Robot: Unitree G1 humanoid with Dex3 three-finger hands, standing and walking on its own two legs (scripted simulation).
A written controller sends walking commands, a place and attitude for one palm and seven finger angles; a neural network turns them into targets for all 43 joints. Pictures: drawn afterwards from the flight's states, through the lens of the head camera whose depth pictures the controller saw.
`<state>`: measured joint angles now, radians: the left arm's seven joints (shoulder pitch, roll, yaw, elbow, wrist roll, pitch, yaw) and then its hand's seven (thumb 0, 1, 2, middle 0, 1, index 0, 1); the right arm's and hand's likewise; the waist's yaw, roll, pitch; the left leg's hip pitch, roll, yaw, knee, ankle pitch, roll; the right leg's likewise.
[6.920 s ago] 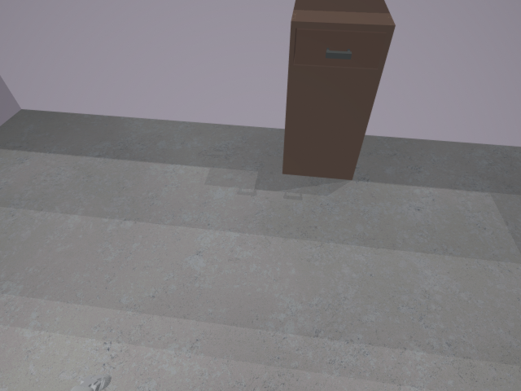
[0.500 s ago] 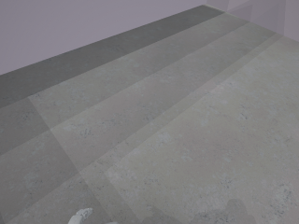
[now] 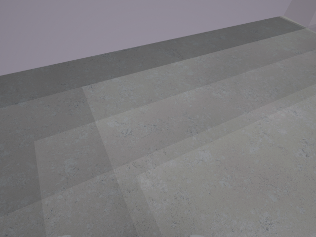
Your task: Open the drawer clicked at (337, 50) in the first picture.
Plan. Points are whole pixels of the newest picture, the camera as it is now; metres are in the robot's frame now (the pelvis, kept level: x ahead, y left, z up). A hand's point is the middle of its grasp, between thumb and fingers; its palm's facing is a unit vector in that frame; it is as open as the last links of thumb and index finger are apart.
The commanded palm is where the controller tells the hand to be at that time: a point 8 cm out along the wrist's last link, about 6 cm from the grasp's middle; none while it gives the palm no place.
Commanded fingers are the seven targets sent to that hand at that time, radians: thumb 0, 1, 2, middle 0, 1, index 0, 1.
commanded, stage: turn to face it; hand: left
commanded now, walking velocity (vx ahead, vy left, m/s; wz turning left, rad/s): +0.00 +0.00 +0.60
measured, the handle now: out of the picture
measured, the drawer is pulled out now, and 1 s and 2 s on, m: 0.00 0.00 0.00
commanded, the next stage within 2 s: none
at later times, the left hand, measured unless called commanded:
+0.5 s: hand out of the picture -0.02 +0.13 -0.15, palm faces +0.32 -0.90 -0.29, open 7.4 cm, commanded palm none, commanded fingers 0.00 0.90 0.90 -0.20 -0.30 -0.20 -0.30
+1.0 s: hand out of the picture -0.07 +0.22 -0.16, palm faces +0.59 -0.76 -0.25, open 7.4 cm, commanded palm none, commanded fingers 0.00 0.90 0.90 -0.20 -0.30 -0.20 -0.30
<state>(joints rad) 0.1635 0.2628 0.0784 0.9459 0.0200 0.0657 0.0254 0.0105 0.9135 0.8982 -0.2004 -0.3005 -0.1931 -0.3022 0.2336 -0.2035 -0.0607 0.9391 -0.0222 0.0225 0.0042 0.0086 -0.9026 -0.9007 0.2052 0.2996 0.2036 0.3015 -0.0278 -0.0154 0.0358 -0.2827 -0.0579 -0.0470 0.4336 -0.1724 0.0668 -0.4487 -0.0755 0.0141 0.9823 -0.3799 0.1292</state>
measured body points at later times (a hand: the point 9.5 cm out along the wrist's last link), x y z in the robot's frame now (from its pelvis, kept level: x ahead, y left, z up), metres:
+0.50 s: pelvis -0.02 -0.07 +0.00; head +0.02 -0.10 +0.45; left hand -0.03 +0.18 -0.12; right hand +0.11 -0.32 -0.16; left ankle -0.10 +0.08 -0.66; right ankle +0.00 -0.16 -0.74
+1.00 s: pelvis -0.03 -0.02 +0.00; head -0.01 +0.02 +0.45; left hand -0.10 +0.26 -0.14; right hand +0.19 -0.18 -0.13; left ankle -0.10 +0.05 -0.74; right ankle +0.06 -0.16 -0.67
